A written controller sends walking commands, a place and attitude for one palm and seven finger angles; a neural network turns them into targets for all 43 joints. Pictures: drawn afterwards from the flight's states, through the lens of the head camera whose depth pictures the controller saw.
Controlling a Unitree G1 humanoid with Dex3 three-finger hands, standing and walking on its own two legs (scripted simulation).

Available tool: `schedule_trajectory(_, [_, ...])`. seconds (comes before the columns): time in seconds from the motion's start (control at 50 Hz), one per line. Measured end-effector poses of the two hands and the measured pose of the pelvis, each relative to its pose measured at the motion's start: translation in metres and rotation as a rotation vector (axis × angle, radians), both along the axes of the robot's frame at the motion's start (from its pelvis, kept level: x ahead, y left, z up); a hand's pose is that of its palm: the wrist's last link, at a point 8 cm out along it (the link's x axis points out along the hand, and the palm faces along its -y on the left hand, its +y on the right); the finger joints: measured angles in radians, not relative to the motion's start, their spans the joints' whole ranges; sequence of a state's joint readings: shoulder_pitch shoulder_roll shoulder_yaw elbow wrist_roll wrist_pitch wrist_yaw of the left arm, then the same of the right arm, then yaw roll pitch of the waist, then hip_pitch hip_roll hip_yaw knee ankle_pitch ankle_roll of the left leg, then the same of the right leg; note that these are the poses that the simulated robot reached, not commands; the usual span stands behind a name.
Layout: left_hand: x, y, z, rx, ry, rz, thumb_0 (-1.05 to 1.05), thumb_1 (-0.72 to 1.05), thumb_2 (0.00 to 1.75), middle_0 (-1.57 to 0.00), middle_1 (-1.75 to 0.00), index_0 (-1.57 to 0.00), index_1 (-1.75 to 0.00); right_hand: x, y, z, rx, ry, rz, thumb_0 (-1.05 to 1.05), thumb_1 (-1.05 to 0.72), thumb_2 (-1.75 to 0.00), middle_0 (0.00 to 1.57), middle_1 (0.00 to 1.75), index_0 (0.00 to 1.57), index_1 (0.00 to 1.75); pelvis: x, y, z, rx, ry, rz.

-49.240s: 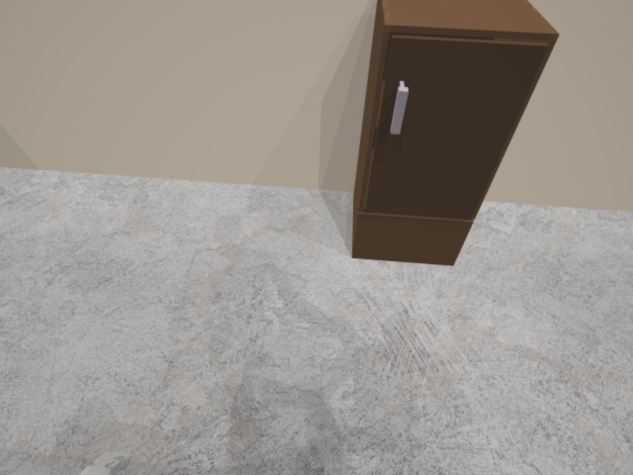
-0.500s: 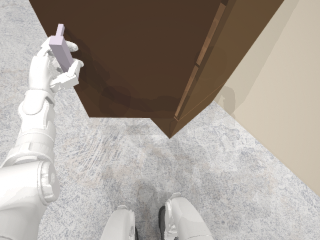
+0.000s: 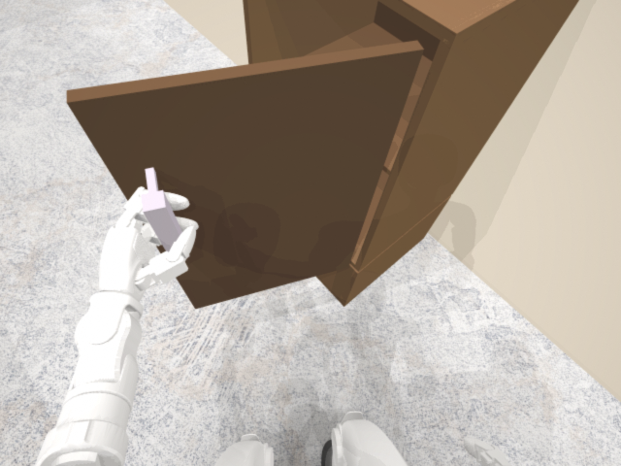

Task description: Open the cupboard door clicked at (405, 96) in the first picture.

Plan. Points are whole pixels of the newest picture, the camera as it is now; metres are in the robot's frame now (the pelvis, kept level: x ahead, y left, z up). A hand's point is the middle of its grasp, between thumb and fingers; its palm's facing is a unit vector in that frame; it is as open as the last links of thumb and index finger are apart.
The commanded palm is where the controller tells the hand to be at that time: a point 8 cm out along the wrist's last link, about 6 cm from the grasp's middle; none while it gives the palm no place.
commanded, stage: pull the door open along its arc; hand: left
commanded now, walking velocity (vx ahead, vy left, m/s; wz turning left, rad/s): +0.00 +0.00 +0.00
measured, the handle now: (165, 215) +0.43 +0.19 +0.03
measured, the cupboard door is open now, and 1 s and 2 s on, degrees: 67 97 98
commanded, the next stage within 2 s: open thumb and fingers to let go in 0.60 s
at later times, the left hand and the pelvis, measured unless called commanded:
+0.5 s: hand (245, 329) +0.28 +0.07 +0.03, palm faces +0.39 -0.92 -0.01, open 6.5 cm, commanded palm +0.21 +0.12 +0.02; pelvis +0.00 -0.04 +0.00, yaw +4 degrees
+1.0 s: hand (279, 353) +0.25 +0.04 +0.02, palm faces +0.40 -0.91 -0.03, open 8.1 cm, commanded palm +0.20 +0.09 +0.02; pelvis -0.02 -0.07 -0.01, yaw +7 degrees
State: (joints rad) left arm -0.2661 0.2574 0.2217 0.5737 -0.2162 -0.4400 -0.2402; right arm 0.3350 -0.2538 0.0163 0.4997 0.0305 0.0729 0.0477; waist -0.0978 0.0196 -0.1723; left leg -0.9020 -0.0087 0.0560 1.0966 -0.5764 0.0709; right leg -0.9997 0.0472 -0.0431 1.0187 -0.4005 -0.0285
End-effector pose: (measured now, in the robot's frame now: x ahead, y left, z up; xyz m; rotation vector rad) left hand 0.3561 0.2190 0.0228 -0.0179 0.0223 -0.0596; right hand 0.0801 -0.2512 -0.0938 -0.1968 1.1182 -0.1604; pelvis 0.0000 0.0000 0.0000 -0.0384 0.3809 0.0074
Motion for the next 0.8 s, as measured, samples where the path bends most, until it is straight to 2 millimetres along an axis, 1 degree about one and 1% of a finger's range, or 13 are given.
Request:
schedule_trajectory(0.08, [-0.034, -0.021, -0.001, -0.052, -0.005, 0.118, 0.02, 0.65, 0.71, -0.29, -1.31, -0.32, -1.29, 0.040, 0.007, 0.003, 0.023, -0.103, 0.062, 0.01, -0.91, -0.90, 0.21, 0.30, 0.20, 0.30, 0.002, 0.000, 0.001, 0.008, -0.017, 0.002])
schedule_trajectory(0.16, [-0.059, -0.041, -0.001, -0.059, -0.012, 0.227, 0.02, 0.64, 0.72, -0.30, -1.30, -0.34, -1.28, 0.076, 0.017, 0.004, 0.046, -0.186, 0.135, 0.01, -0.91, -0.90, 0.20, 0.30, 0.20, 0.30, 0.002, -0.005, -0.002, 0.017, -0.032, 0.011])
schedule_trajectory(0.22, [-0.074, -0.054, -0.001, -0.052, -0.015, 0.302, 0.02, 0.63, 0.73, -0.31, -1.29, -0.33, -1.27, 0.096, 0.025, 0.004, 0.066, -0.232, 0.182, 0.01, -0.91, -0.90, 0.20, 0.30, 0.20, 0.30, 0.000, -0.011, -0.004, 0.023, -0.042, 0.019])
schedule_trajectory(0.28, [-0.085, -0.067, 0.000, -0.039, -0.014, 0.376, 0.02, 0.63, 0.75, -0.31, -1.27, -0.33, -1.27, 0.108, 0.032, 0.003, 0.087, -0.257, 0.219, 0.01, -0.91, -0.90, 0.20, 0.30, 0.20, 0.30, -0.001, -0.017, -0.006, 0.029, -0.050, 0.030])
schedule_trajectory(0.34, [-0.094, -0.078, 0.002, -0.019, -0.008, 0.438, 0.02, 0.64, 0.76, -0.31, -1.26, -0.32, -1.28, 0.112, 0.035, 0.001, 0.104, -0.262, 0.242, 0.01, -0.91, -0.90, 0.20, 0.30, 0.20, 0.30, -0.002, -0.024, -0.006, 0.034, -0.057, 0.040])
schedule_trajectory(0.42, [-0.105, -0.090, 0.004, 0.014, 0.010, 0.468, 0.02, 0.64, 0.76, -0.31, -1.26, -0.31, -1.29, 0.106, 0.031, -0.001, 0.118, -0.247, 0.244, 0.01, -0.91, -0.90, 0.21, 0.30, 0.20, 0.30, -0.001, -0.034, -0.004, 0.040, -0.067, 0.050])
schedule_trajectory(0.54, [-0.125, -0.111, 0.007, 0.020, 0.044, 0.461, 0.02, 0.64, 0.74, -0.28, -1.27, -0.32, -1.31, 0.091, 0.011, -0.004, 0.107, -0.222, 0.221, 0.01, -0.91, -0.90, 0.21, 0.30, 0.20, 0.30, 0.001, -0.045, 0.000, 0.049, -0.084, 0.061])
schedule_trajectory(0.62, [-0.138, -0.127, 0.007, 0.002, 0.060, 0.461, 0.03, 0.64, 0.74, -0.26, -1.28, -0.33, -1.32, 0.086, -0.004, -0.004, 0.086, -0.227, 0.214, 0.01, -0.91, -0.90, 0.21, 0.30, 0.20, 0.30, 0.000, -0.051, 0.000, 0.055, -0.088, 0.067])
schedule_trajectory(0.7, [-0.148, -0.142, 0.007, 0.020, 0.053, 0.437, 0.02, 0.65, 0.74, -0.26, -1.29, -0.33, -1.33, 0.088, -0.014, -0.004, 0.067, -0.257, 0.221, 0.01, -0.91, -0.90, 0.20, 0.30, 0.20, 0.30, -0.002, -0.057, -0.003, 0.062, -0.085, 0.072])
schedule_trajectory(0.8, [-0.147, -0.144, 0.004, 0.045, 0.018, 0.458, 0.01, 0.62, 0.75, -0.31, -1.31, -0.33, -1.33, 0.097, -0.019, -0.010, 0.057, -0.293, 0.241, 0.01, -0.91, -0.90, 0.20, 0.30, 0.20, 0.30, -0.009, -0.063, -0.010, 0.066, -0.083, 0.085])
